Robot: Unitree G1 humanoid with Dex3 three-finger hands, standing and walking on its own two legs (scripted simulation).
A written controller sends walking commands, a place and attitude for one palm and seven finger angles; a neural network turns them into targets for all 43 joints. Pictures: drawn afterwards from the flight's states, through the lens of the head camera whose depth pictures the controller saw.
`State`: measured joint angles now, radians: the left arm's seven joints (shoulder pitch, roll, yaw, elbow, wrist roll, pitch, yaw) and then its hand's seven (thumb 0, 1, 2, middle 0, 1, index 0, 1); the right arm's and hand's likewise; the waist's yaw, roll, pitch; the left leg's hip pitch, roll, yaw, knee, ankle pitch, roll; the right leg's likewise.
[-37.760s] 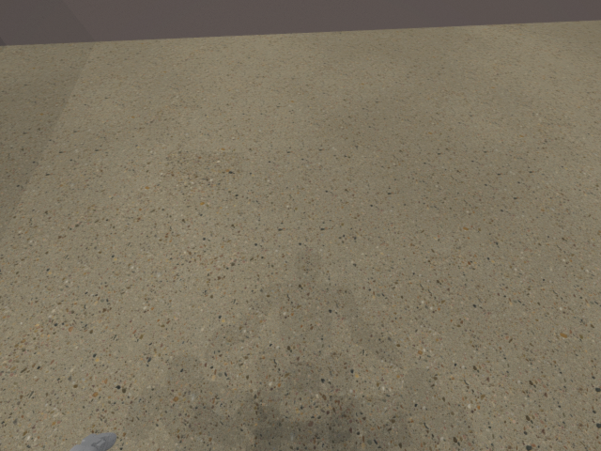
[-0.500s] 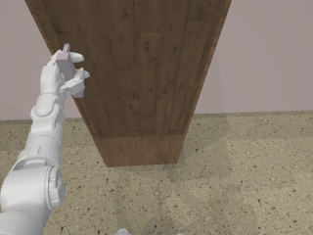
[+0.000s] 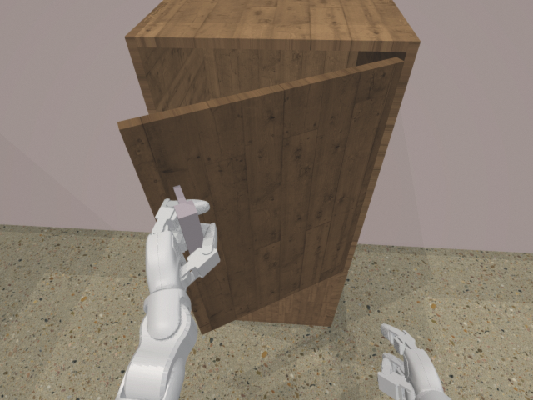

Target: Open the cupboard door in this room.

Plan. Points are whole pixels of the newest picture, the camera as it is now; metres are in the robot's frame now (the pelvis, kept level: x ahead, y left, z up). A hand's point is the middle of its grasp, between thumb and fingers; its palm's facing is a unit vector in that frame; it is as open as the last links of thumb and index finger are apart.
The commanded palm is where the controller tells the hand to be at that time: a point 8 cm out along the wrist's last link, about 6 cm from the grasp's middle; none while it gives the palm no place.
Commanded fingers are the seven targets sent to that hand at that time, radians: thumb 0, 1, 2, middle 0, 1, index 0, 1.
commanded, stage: pull the door open along its arc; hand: left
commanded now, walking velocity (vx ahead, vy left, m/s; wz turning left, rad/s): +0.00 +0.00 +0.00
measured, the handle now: (190, 228) +0.34 +0.14 +0.10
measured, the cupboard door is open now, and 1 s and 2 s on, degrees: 29 39 40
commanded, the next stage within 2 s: open thumb and fingers to let go in 0.20 s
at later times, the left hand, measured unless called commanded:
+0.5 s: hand (238, 278) +0.25 +0.05 +0.11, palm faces +0.38 -0.92 +0.01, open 6.6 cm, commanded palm +0.20 +0.10 +0.10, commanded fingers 0.00 0.13 0.57 -0.34 -1.27 -0.34 -1.27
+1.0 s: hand (229, 285) +0.24 +0.06 +0.11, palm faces +0.34 -0.94 +0.02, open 14.5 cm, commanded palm +0.20 +0.10 +0.10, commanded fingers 0.00 -0.50 0.30 -0.18 -0.50 -0.18 -0.50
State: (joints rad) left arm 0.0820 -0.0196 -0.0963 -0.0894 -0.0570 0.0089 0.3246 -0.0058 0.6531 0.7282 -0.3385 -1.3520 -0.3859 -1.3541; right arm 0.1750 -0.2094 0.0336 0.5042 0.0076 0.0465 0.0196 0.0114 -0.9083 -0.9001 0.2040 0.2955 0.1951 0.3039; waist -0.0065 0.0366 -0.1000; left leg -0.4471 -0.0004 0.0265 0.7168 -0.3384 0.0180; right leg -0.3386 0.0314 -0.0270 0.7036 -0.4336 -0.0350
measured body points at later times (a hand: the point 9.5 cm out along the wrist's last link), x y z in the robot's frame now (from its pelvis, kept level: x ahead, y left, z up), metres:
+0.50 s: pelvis +0.00 -0.04 +0.00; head -0.03 -0.07 +0.45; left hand +0.23 +0.10 +0.11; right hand +0.18 -0.25 -0.09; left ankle +0.02 +0.11 -0.72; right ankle -0.04 -0.10 -0.72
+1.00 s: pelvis -0.01 -0.02 +0.00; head -0.03 -0.05 +0.45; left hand +0.22 +0.11 +0.11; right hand +0.19 -0.22 -0.08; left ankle +0.02 +0.11 -0.72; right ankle -0.04 -0.10 -0.72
